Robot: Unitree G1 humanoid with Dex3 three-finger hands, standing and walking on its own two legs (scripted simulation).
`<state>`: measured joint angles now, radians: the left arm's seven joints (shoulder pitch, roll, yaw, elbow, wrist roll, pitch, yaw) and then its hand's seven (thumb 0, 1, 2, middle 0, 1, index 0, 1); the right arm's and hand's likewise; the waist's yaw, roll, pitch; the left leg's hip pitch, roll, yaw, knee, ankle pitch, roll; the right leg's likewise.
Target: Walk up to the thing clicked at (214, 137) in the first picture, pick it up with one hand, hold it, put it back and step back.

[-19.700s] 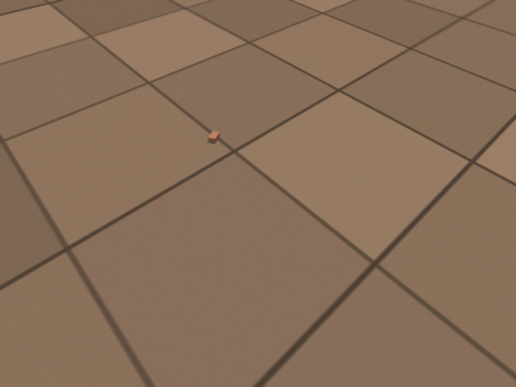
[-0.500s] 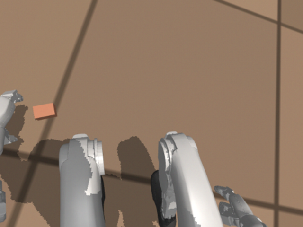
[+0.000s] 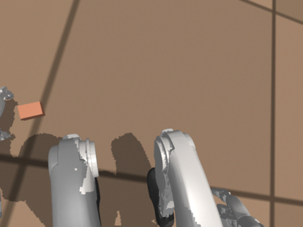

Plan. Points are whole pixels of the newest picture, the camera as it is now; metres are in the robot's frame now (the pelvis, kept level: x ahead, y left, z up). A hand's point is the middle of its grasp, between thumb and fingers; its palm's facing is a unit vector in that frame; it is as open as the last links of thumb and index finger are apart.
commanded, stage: rise first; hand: left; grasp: from above
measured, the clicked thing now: (31, 111) +0.42 +0.34 -0.31
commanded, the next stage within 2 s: approach in 1.72 s
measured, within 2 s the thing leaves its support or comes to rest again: neither
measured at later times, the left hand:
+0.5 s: hand out of the picture +0.38 +0.37 -0.19, palm faces -0.41 -0.16 -0.90, open 11.2 cm
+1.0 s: hand out of the picture +0.38 +0.37 -0.18, palm faces -0.42 -0.16 -0.89, open 10.8 cm
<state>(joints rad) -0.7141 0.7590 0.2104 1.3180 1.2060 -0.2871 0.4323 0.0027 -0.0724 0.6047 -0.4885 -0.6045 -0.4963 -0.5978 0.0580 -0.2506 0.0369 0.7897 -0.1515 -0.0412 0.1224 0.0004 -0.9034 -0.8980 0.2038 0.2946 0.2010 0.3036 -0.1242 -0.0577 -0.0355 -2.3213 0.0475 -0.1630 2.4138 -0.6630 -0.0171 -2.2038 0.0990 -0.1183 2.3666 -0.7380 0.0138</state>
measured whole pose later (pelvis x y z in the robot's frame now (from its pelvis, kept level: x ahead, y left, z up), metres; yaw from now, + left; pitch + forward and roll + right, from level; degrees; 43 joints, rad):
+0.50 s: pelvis +0.00 +0.00 -0.01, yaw -1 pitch +31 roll -8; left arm -0.77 0.80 0.22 1.40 1.22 -0.29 0.46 0.00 -0.07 0.61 -0.51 -0.59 -0.51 -0.60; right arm 0.04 -0.26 0.07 0.78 -0.17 -0.05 0.13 0.00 -0.90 -0.90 0.20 0.29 0.20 0.30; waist -0.15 -0.07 -0.01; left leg -2.34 0.05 -0.18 2.45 -0.66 -0.02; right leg -2.22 0.10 -0.13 2.39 -0.73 0.02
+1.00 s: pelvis +0.00 +0.00 -0.01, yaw -1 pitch +30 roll -9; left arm -0.76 0.81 0.20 1.39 1.22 -0.28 0.43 0.00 -0.01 0.56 -0.56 -0.56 -0.56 -0.56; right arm 0.06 -0.26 0.08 0.78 -0.16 -0.05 0.14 0.00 -0.91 -0.90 0.20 0.29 0.20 0.30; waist -0.15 -0.06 -0.03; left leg -2.33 0.04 -0.18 2.44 -0.66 -0.01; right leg -2.21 0.10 -0.13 2.38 -0.73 0.02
